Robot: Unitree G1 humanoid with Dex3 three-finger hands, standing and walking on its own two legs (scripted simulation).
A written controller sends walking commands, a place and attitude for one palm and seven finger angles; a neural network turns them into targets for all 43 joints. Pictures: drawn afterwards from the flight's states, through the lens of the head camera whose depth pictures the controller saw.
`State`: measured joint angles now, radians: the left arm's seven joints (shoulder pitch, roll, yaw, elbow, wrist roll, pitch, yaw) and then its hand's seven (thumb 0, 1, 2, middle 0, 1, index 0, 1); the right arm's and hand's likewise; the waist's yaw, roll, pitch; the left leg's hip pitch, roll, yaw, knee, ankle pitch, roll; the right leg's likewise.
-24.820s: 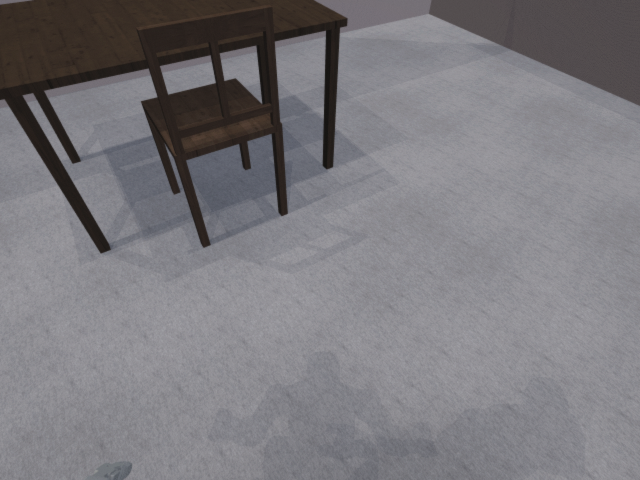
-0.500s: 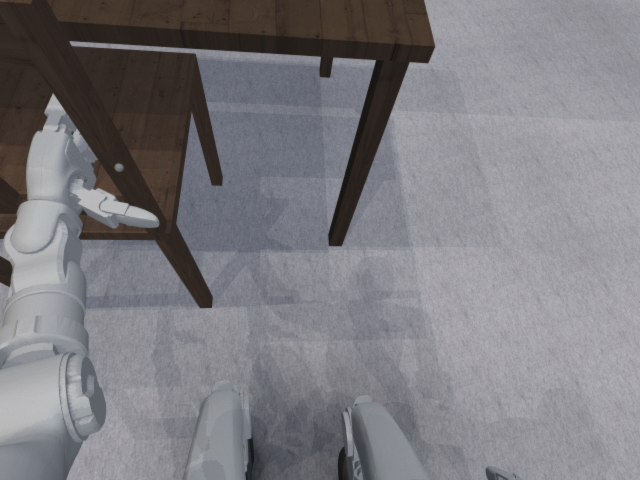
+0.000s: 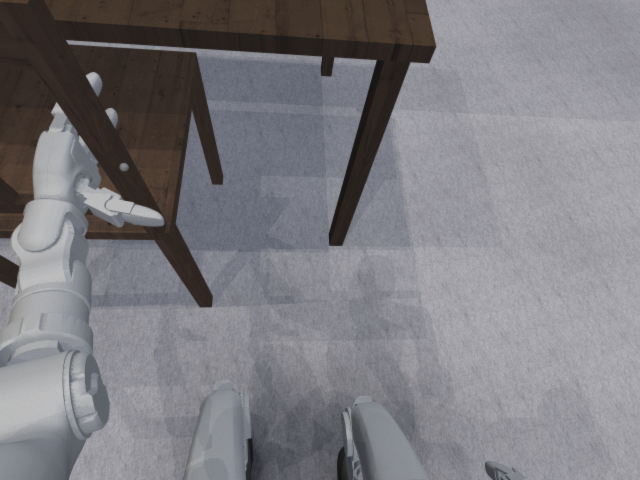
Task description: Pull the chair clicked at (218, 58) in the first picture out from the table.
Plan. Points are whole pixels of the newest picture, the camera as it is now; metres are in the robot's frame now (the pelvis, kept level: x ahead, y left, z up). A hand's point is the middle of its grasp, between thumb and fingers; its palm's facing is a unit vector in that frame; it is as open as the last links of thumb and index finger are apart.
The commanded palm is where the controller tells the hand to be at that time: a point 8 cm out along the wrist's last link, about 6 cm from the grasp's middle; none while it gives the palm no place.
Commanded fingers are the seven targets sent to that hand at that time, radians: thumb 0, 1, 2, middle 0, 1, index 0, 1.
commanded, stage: hook a spindle and tug to test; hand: left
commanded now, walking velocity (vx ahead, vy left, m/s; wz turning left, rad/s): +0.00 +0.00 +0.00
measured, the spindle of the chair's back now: out of the picture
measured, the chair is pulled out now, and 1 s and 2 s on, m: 0.00 0.01 0.09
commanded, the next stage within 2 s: step backward, pulling the chair out in 1.32 s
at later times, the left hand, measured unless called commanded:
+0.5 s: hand (116, 167) +0.47 +0.23 +0.05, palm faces +0.02 -1.00 -0.02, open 9.4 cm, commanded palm +0.45 +0.25 +0.05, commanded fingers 0.00 0.62 0.78 -0.50 -1.45 -0.50 -1.45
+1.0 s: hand (118, 173) +0.46 +0.22 +0.05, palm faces +0.03 -1.00 -0.02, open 5.9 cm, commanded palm +0.43 +0.25 +0.05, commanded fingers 0.00 0.90 0.90 -0.50 -1.45 -0.50 -1.45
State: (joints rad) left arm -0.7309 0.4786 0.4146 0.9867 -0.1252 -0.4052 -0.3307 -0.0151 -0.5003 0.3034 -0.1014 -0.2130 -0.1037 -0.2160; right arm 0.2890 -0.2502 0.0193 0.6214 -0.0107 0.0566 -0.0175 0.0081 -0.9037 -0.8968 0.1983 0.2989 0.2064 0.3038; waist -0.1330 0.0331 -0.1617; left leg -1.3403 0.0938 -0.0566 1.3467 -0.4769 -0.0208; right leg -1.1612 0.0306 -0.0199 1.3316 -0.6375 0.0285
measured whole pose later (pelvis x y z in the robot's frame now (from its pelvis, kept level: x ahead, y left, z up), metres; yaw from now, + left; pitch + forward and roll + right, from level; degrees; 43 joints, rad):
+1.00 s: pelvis +0.01 +0.00 +0.01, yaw +0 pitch +26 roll -4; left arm -0.60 0.43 0.38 0.85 -0.16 -0.39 -0.29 0.01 0.64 0.79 -0.39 -1.43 -0.38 -1.45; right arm 0.29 -0.24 0.01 0.61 -0.01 0.07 0.01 0.01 -0.90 -0.90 0.20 0.30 0.21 0.30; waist -0.12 0.04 -0.18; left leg -1.28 0.09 -0.04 1.31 -0.48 -0.01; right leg -1.10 0.02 -0.01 1.28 -0.64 0.03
